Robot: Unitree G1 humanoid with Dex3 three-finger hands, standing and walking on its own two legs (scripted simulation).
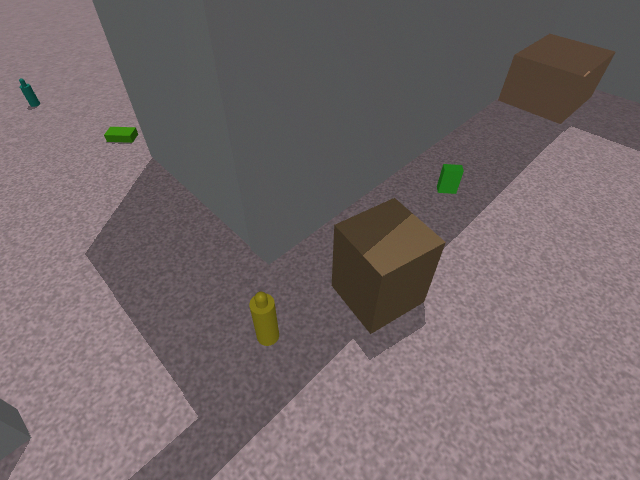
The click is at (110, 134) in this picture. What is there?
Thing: flat box
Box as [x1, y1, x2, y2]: [104, 127, 137, 142]
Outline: 104,134 107,141 132,142 137,135 137,132 135,127 110,127
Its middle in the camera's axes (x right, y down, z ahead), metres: -1.16 -0.63 +2.24
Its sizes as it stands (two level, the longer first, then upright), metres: 0.150 0.090 0.045
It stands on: the floor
